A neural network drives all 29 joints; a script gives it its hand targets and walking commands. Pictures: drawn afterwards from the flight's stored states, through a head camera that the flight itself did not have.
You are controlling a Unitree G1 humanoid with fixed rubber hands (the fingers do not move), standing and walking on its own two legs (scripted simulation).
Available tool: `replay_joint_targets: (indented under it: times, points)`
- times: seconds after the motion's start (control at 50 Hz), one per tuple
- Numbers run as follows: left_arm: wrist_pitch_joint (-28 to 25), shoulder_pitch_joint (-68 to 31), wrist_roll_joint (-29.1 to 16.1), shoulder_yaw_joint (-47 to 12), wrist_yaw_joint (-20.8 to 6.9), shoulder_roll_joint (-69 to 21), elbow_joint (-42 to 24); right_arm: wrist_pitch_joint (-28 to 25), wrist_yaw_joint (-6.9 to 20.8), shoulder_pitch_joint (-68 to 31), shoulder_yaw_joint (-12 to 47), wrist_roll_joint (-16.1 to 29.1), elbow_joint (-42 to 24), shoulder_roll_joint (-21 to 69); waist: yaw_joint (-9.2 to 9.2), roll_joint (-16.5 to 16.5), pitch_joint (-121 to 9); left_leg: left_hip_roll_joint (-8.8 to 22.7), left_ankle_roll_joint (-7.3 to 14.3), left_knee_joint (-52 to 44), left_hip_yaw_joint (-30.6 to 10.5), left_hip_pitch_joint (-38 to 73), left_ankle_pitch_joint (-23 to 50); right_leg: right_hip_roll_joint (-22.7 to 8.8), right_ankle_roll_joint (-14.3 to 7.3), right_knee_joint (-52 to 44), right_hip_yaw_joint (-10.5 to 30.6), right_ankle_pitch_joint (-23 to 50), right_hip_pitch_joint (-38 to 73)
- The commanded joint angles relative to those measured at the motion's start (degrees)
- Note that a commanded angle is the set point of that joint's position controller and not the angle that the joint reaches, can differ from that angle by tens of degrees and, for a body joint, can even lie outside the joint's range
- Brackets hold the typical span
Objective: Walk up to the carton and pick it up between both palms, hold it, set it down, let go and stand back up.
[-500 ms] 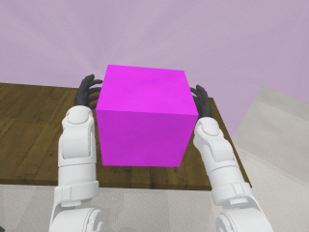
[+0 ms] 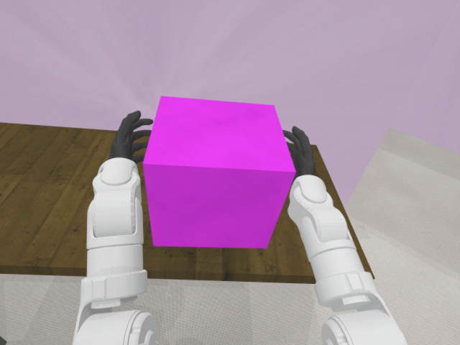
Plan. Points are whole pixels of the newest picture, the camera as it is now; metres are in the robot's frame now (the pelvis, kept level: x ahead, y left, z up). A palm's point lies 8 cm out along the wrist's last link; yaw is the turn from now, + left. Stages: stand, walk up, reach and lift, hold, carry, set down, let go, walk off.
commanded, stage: hold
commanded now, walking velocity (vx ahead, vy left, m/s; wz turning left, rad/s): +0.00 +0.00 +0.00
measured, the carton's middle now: (215, 174) +0.38 +0.00 +0.15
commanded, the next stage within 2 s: none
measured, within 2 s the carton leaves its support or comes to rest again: neither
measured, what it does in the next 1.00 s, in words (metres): stands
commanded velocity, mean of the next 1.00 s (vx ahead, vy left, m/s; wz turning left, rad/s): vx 0.00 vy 0.00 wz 0.00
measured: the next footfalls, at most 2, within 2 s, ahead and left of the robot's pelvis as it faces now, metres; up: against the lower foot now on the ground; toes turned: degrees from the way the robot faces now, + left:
none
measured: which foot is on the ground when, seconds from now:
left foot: down 0.00-1.00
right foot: down 0.00-1.00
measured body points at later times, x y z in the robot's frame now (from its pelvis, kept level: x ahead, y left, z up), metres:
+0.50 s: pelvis +0.00 +0.00 +0.00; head -0.03 +0.03 +0.45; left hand +0.38 +0.15 +0.20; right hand +0.38 -0.15 +0.18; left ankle +0.02 +0.13 -0.75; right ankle +0.02 -0.12 -0.75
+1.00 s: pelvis +0.00 +0.00 +0.00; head -0.04 +0.03 +0.45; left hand +0.38 +0.15 +0.20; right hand +0.37 -0.15 +0.18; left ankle +0.02 +0.13 -0.75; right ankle +0.02 -0.12 -0.75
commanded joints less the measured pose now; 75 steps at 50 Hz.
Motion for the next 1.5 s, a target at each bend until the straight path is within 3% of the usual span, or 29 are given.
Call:
replay_joint_targets:
  times: [0.0, 0.02, 0.04, 0.1, 0.14, 0.18, 0.2, 0.22, 0.28, 0.34, 0.38, 0.44, 0.48, 0.54, 0.62, 0.7, 0.78, 0.86, 0.88, 0.92, 0.96, 1.02, 1.14, 1.2, 1.24, 1.34, 1.42, 1.44, 1.48]
  points:
    - [-2.6, -33.5, -10.1, -29.8, -8.1, -27.7, -1.7, -4.5, 5.8, -44.1, 20.8, 3.3, -20.2, 30.8, -1.50, 4.7, -25.3, -4.1, 0.3, -1.8, 3.8, 3.9, 12.7, 3.9, 2.4, -1.3, -2.5, 10.0, 5.1]
    - [-2.1, -33.5, -9.4, -28.7, -8.1, -27.1, 0.3, -4.1, 6.1, -44.2, 20.5, 3.1, -18.4, 30.3, -0.66, 5.4, -23.3, -4.1, 0.3, -2.5, 3.8, 3.1, 11.3, 3.9, 2.3, -1.7, -2.6, 7.2, 4.0]
    - [-2.6, -35.0, -9.9, -29.6, -8.0, -27.7, -2.0, -4.4, 6.2, -43.5, 20.4, 2.7, -18.0, 30.9, -1.12, 5.3, -24.4, -4.0, 0.1, -2.3, 4.3, 3.4, 11.0, 3.8, 2.2, -1.4, -2.8, 6.4, 4.2]
    - [-2.5, -34.7, -9.3, -28.7, -8.1, -27.5, -0.2, -4.2, 6.6, -43.9, 19.3, 2.5, -16.1, 30.3, -0.98, 5.6, -23.3, -3.6, 0.5, -3.0, 3.9, 2.6, 8.9, 3.7, 2.0, -1.9, -2.6, 4.4, 3.4]
    - [-2.7, -34.2, -9.4, -28.6, -7.8, -27.7, -1.1, -4.5, 6.7, -43.8, 19.6, 2.6, -16.5, 30.8, -0.37, 4.8, -24.7, -3.7, 0.5, -2.7, 4.0, 3.4, 11.2, 3.9, 1.9, -1.5, -2.6, 6.1, 4.4]
    - [-2.8, -34.5, -10.2, -29.7, -7.6, -28.4, -1.1, -4.8, 6.5, -44.3, 19.9, 3.0, -17.9, 30.6, -1.18, 5.5, -26.1, -3.9, -0.1, -1.9, 3.9, 4.4, 13.5, 4.0, 1.9, -1.3, -2.9, 8.1, 4.6]
    - [-2.3, -33.4, -9.2, -28.4, -7.7, -27.6, 0.5, -4.7, 6.6, -44.6, 19.7, 3.1, -17.3, 30.0, -0.63, 5.2, -24.2, -3.7, 0.0, -2.0, 3.8, 4.4, 14.2, 4.2, 2.1, -1.5, -2.7, 8.2, 4.2]
    - [-2.6, -34.2, -9.6, -29.0, -7.5, -27.9, -2.5, -4.8, 6.7, -44.4, 20.9, 3.8, -17.8, 30.4, 0.07, 5.0, -26.4, -3.8, 0.0, -1.6, 4.0, 5.1, 15.3, 4.2, 2.3, -1.2, -2.7, 9.5, 5.0]
    - [-2.1, -32.1, -9.1, -28.0, -7.6, -27.0, -1.0, -4.6, 6.4, -43.7, 21.3, 4.1, -18.5, 30.1, 0.37, 4.4, -25.7, -4.0, 0.2, -1.6, 4.1, 4.2, 15.5, 3.9, 2.2, -1.3, -2.4, 10.3, 6.1]
    - [-2.3, -33.9, -9.6, -29.2, -8.0, -27.4, -1.9, -4.3, 6.2, -42.6, 20.0, 3.4, -17.5, 30.1, -1.24, 5.0, -24.4, -3.9, 0.0, -1.8, 4.1, 4.1, 13.5, 4.1, 2.3, -1.2, -2.5, 8.7, 4.8]
    - [-2.1, -32.5, -9.7, -29.2, -7.9, -27.4, -2.1, -4.4, 6.1, -43.3, 20.6, 3.6, -19.5, 30.3, -1.11, 4.6, -25.1, -3.9, -0.1, -1.5, 3.9, 4.8, 14.8, 4.0, 2.3, -1.2, -2.6, 10.6, 5.1]
    - [-1.9, -32.7, -9.0, -28.6, -7.7, -26.9, -2.1, -3.9, 6.3, -41.7, 20.7, 3.7, -15.9, 29.5, -0.44, 5.7, -23.1, -3.8, -0.3, -1.7, 4.0, 4.9, 15.0, 4.1, 2.1, -1.5, -2.7, 8.3, 4.4]
    - [-1.8, -32.0, -9.3, -29.1, -7.9, -27.3, -3.8, -4.6, 6.2, -42.2, 21.5, 4.0, -18.9, 29.8, 0.03, 5.2, -24.6, -3.9, -0.3, -1.5, 4.1, 4.8, 15.9, 4.2, 2.2, -1.0, -2.7, 10.0, 5.9]
    - [-1.9, -31.4, -10.3, -30.3, -7.9, -27.6, -4.3, -4.7, 5.9, -42.6, 22.2, 4.4, -21.6, 30.0, -0.68, 4.8, -26.3, -3.9, -0.4, -0.4, 3.6, 5.6, 19.0, 4.4, 2.4, -0.8, -2.6, 13.3, 6.2]
    - [-1.5, -32.1, -8.7, -28.6, -8.0, -26.6, -2.8, -3.7, 6.3, -40.9, 20.5, 3.6, -16.4, 29.6, -0.59, 5.5, -21.5, -3.7, -0.1, -2.3, 3.8, 3.6, 12.9, 3.9, 1.9, -1.7, -2.6, 7.0, 4.4]
    - [-2.4, -34.2, -10.3, -30.6, -7.8, -28.1, -4.2, -4.7, 6.5, -43.8, 20.7, 3.6, -20.1, 30.4, -0.65, 5.8, -26.0, -4.0, -0.1, -1.5, 3.7, 4.7, 14.4, 4.1, 2.1, -1.1, -2.4, 8.8, 5.2]
    - [-1.9, -33.2, -8.8, -28.3, -7.9, -27.0, -0.5, -4.1, 6.6, -42.7, 19.2, 2.3, -15.7, 29.4, -0.74, 4.9, -22.0, -3.7, 0.4, -2.9, 3.9, 3.1, 10.2, 3.9, 1.8, -2.0, -2.6, 5.0, 3.8]
    - [-2.5, -34.3, -10.1, -29.1, -8.0, -27.6, -2.8, -4.7, 6.4, -44.0, 21.2, 3.3, -18.3, 30.5, -0.26, 4.5, -26.1, -4.0, 0.2, -1.9, 4.1, 4.5, 13.9, 3.9, 2.3, -1.1, -2.6, 9.7, 5.2]
    - [-2.7, -34.1, -10.1, -29.3, -7.9, -27.3, -2.2, -4.6, 6.2, -43.4, 20.9, 3.3, -18.4, 30.7, -1.10, 4.1, -26.2, -4.1, 0.1, -1.7, 4.0, 4.7, 14.1, 3.9, 2.3, -1.1, -2.5, 10.5, 5.6]
    - [-2.2, -33.4, -9.0, -28.0, -8.3, -27.2, -0.3, -4.3, 6.1, -43.2, 20.3, 2.4, -17.0, 30.5, -0.76, 3.7, -23.2, -4.1, 0.8, -2.8, 4.2, 3.0, 10.7, 3.7, 2.4, -1.8, -2.4, 7.7, 4.8]
    - [-2.3, -34.4, -9.1, -28.2, -8.3, -27.3, -1.1, -4.3, 6.4, -42.8, 19.6, 2.5, -16.2, 30.4, -0.74, 4.5, -23.3, -3.9, 0.5, -2.8, 4.2, 3.2, 10.8, 3.9, 2.1, -1.8, -2.5, 6.7, 4.8]
    - [-2.3, -33.0, -8.8, -27.5, -8.0, -27.2, -0.8, -4.9, 6.5, -44.7, 20.8, 3.4, -18.3, 30.4, 0.67, 4.2, -24.7, -4.0, 0.5, -2.3, 4.1, 3.6, 12.8, 4.0, 2.2, -1.7, -2.4, 8.1, 5.6]
    - [-2.3, -33.7, -9.0, -28.3, -7.9, -27.0, -0.4, -4.7, 6.3, -44.1, 19.7, 3.0, -16.6, 29.7, -0.36, 4.3, -23.3, -3.8, 0.6, -2.5, 4.1, 3.4, 10.9, 4.1, 2.2, -1.8, -2.4, 6.1, 4.1]
    - [-2.7, -35.1, -9.3, -28.3, -8.0, -27.0, -1.4, -5.0, 6.6, -45.1, 20.2, 3.0, -17.8, 30.6, 0.19, 4.1, -25.0, -4.0, 0.9, -2.7, 4.3, 2.8, 10.2, 3.7, 2.4, -1.5, -2.4, 6.6, 4.7]
    - [-2.8, -34.8, -9.9, -29.3, -7.7, -28.4, -1.4, -5.1, 6.5, -43.7, 19.2, 2.4, -16.7, 30.5, -1.24, 5.6, -25.1, -3.8, 0.3, -2.6, 4.1, 4.0, 10.6, 3.7, 1.9, -1.8, -2.7, 5.7, 3.8]
    - [-2.8, -35.4, -9.1, -27.9, -7.9, -27.1, 0.1, -4.5, 6.7, -43.7, 19.1, 2.3, -14.3, 30.4, -0.76, 5.2, -23.1, -3.7, 0.5, -2.8, 4.2, 2.7, 9.7, 3.6, 2.0, -1.6, -2.7, 4.9, 3.4]
    - [-2.8, -34.4, -9.4, -28.0, -7.7, -27.2, -0.7, -5.0, 6.5, -45.1, 21.0, 3.3, -17.4, 30.7, 0.31, 4.3, -25.6, -4.0, 0.4, -2.2, 4.3, 3.5, 12.5, 3.8, 2.2, -1.4, -2.5, 8.0, 5.1]
    - [-2.8, -34.3, -9.3, -28.4, -7.9, -27.5, -0.4, -4.8, 6.4, -44.1, 20.0, 3.0, -16.9, 30.7, -0.93, 4.5, -25.1, -3.9, 0.3, -1.9, 4.0, 4.1, 13.2, 3.9, 2.3, -1.5, -2.6, 8.9, 5.0]
    - [-2.4, -33.3, -9.5, -28.3, -7.8, -27.0, -0.8, -4.8, 6.3, -44.1, 20.7, 3.6, -17.4, 30.9, -0.46, 4.7, -24.9, -3.9, 0.3, -1.9, 4.0, 4.1, 14.1, 3.8, 2.3, -1.3, -2.6, 9.7, 4.5]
